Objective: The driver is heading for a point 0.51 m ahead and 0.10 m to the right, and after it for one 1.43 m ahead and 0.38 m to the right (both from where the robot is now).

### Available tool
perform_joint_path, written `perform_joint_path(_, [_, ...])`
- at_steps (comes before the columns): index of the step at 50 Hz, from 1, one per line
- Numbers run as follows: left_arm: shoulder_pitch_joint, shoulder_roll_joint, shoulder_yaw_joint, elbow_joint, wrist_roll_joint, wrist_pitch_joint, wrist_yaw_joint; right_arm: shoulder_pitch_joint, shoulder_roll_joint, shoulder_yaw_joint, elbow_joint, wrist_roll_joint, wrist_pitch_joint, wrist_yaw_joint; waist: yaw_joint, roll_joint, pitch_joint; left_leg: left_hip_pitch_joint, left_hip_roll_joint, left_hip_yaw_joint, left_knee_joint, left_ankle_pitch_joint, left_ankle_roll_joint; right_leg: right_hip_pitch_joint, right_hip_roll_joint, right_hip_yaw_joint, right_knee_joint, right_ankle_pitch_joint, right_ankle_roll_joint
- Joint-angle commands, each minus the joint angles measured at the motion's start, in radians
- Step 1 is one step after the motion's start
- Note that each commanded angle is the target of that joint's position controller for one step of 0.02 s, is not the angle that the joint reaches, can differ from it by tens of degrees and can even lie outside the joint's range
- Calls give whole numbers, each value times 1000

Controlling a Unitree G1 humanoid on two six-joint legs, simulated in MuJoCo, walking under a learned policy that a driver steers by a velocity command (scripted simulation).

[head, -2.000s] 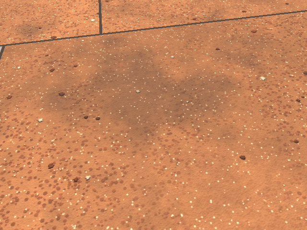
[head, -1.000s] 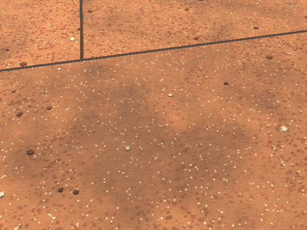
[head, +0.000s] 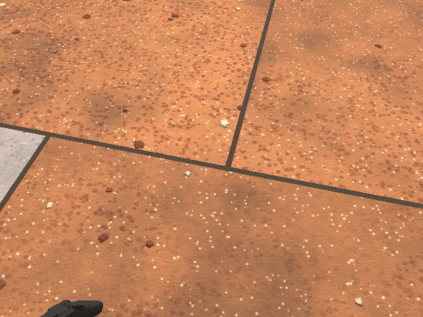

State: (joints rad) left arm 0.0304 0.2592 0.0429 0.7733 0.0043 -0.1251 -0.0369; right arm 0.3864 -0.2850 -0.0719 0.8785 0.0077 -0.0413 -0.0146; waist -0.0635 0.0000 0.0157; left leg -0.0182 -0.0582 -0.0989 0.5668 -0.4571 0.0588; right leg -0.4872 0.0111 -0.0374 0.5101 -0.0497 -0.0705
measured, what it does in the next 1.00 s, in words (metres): walks ahead, turning right: left foot, then right foot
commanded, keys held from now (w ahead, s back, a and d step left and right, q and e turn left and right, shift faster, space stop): w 0.30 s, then w+e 0.38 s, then e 0.32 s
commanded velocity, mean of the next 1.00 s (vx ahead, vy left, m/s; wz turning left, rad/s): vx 0.43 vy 0.00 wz -0.26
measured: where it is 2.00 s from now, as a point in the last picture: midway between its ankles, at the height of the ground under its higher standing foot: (220, 263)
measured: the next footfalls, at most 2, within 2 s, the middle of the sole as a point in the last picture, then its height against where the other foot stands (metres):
left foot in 0.48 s outside the picture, level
right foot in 0.96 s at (256, 269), level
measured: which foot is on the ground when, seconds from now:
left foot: down 0.00-0.00, up 0.02-0.46, down 0.48-0.96, up 0.98-1.00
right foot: down 0.00-0.48, up 0.50-0.94, down 0.96-1.00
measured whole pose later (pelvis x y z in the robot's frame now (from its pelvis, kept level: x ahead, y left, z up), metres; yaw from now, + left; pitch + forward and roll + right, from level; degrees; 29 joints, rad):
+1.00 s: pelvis +0.50 -0.02 +0.00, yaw -20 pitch +2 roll +2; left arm 0.11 0.29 0.08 0.68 0.00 -0.02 -0.04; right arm 0.19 -0.29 -0.08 0.84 0.00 -0.04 -0.03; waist -0.03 -0.02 0.06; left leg -0.19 0.06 0.16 0.85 -0.55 -0.05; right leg -0.52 0.01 -0.03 0.61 -0.12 -0.07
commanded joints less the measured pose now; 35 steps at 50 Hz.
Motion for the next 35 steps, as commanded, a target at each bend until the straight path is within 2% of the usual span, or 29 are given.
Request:
perform_joint_path(1, [414,216,69,53,-10,5,5,82,-56,10,-73,10,-42,10,171,-257,-418,-643,-32,-57,726,-114,-20,916,-411,781,-179,-200,-287])
perform_joint_path(2, [338,163,52,40,-24,9,8,-10,-131,-8,-95,28,-52,15,173,-166,-241,-739,38,-69,787,-68,-11,790,-378,663,-203,-306,-231])
perform_joint_path(3, [261,137,42,22,-16,16,12,-88,-134,-7,-115,30,-58,16,152,-79,-134,-736,94,-25,749,26,-6,631,-336,530,-230,-280,-193])
perform_joint_path(4, [207,118,34,17,-6,19,10,-129,-123,-8,-125,16,-58,15,121,-34,-50,-711,130,1,672,87,-10,488,-296,443,-267,-200,-178])
perform_joint_path(5, [181,97,24,12,5,15,8,-121,-116,-15,-121,5,-51,12,89,-45,-25,-656,162,2,614,130,-12,404,-262,381,-296,-122,-163])
perform_joint_path(6, [172,99,23,15,8,14,6,-93,-95,-12,-114,5,-43,12,67,-70,-26,-609,173,7,583,149,-19,355,-245,344,-321,-77,-164])
perform_joint_path(7, [175,106,25,21,3,10,5,-74,-74,-8,-109,4,-35,10,57,-78,-29,-589,181,17,551,158,-28,326,-236,310,-341,-29,-172])
perform_joint_path(9, [189,134,32,35,-2,6,11,-106,-58,-2,-123,-2,-28,6,53,-74,-13,-614,194,34,466,213,-51,302,-230,246,-372,56,-183])
perform_joint_path(12, [220,159,39,52,-9,14,24,-208,-44,6,-152,-7,-33,9,79,-57,2,-631,193,54,265,393,-69,314,-199,159,-389,116,-160])
perform_joint_path(15, [275,172,41,75,-19,22,30,-315,-24,16,-175,-1,-42,19,121,-54,16,-573,155,88,78,539,-70,327,-172,102,-388,103,-131])
perform_joint_path(17, [333,174,42,100,-28,32,31,-384,-27,17,-200,4,-47,27,145,-51,34,-567,137,84,16,552,-71,366,-192,131,-365,84,-132])
perform_joint_path(19, [357,176,44,113,-31,45,35,-425,-40,15,-220,7,-56,37,145,-58,45,-578,123,69,-38,512,-61,429,-222,168,-321,89,-127])
perform_joint_path(22, [341,201,55,114,-32,61,44,-373,-85,-1,-214,7,-71,45,90,-85,15,-467,101,64,-95,414,-34,475,-253,220,-229,150,-99])
perform_joint_path(23, [322,198,53,109,-32,64,46,-283,-111,-15,-189,5,-75,41,34,-83,-34,-328,83,84,-128,403,-13,455,-223,201,-134,253,-78])
perform_joint_path(24, [319,161,39,100,-21,63,45,-133,-164,-39,-151,-5,-78,32,-32,-62,-148,-83,124,59,-95,426,24,365,-162,164,56,252,-46])
perform_joint_path(25, [324,88,14,65,9,61,45,41,-242,-58,-134,-18,-72,20,-86,88,-319,209,335,-160,-60,442,80,163,-68,98,386,-65,-1])
perform_joint_path(26, [463,16,-4,54,-25,41,40,49,-274,-62,-114,-21,-60,26,-8,371,-423,428,505,-580,-194,232,220,-162,41,107,657,-559,36])
perform_joint_path(27, [402,138,24,72,-49,36,41,14,-164,-37,-130,-12,-58,26,-41,217,-317,345,464,-545,-242,100,184,-256,-24,178,760,-529,37])
perform_joint_path(28, [317,171,37,49,-54,36,41,-45,-119,-22,-135,-6,-60,23,-38,157,-187,219,432,-383,-259,122,143,-292,-62,158,764,-431,32])
perform_joint_path(29, [284,153,37,47,-47,41,46,-108,-99,-14,-136,-10,-62,24,-7,88,-124,92,392,-283,-291,208,125,-250,-102,143,737,-349,39])
perform_joint_path(30, [271,141,43,43,-35,49,47,-154,-73,-8,-132,-14,-65,27,19,90,-69,-1,358,-198,-328,272,118,-222,-126,144,691,-295,44])
perform_joint_path(31, [289,122,44,42,-36,62,44,-180,-66,-7,-128,-21,-69,26,47,116,-51,-66,341,-131,-361,313,112,-169,-147,147,671,-258,48])
perform_joint_path(33, [286,84,41,29,-39,84,40,-199,-68,-12,-115,-20,-79,24,68,106,-25,-122,334,-42,-408,391,124,-155,-159,136,647,-224,59])
perform_joint_path(35, [251,77,43,2,-31,98,41,-205,-89,-20,-101,-24,-83,17,78,74,7,-137,338,36,-421,534,134,-190,-159,138,592,-169,74])
Velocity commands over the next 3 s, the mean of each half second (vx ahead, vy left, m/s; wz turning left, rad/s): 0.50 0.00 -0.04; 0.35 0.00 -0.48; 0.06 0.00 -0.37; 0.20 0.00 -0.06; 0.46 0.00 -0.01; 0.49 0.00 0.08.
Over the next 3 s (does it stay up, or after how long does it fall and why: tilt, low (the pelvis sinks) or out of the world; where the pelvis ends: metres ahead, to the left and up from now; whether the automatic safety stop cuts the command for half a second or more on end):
stays up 1.14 -0.34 0.02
